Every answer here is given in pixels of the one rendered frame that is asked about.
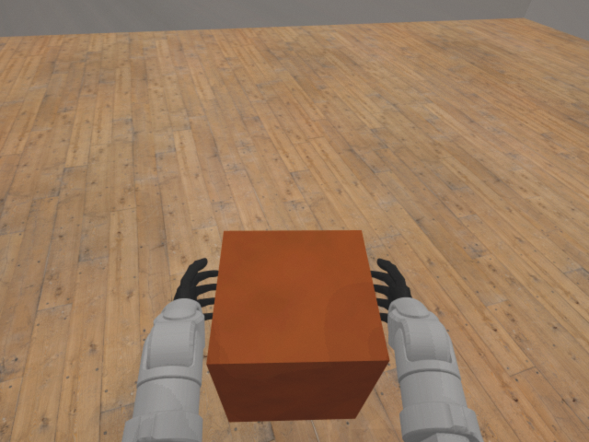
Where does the carton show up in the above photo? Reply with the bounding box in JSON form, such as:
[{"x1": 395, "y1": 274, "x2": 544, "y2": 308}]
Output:
[{"x1": 206, "y1": 230, "x2": 390, "y2": 422}]

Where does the right robot forearm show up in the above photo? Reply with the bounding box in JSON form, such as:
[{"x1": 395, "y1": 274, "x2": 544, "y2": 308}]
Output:
[{"x1": 387, "y1": 297, "x2": 484, "y2": 442}]

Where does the left robot forearm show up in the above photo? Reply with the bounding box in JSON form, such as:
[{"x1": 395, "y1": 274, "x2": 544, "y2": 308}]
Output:
[{"x1": 121, "y1": 298, "x2": 205, "y2": 442}]

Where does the left robot hand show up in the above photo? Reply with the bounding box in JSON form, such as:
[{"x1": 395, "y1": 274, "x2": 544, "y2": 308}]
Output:
[{"x1": 173, "y1": 258, "x2": 218, "y2": 320}]

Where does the right robot hand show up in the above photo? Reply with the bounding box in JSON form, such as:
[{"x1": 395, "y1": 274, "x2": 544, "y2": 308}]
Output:
[{"x1": 371, "y1": 259, "x2": 412, "y2": 323}]

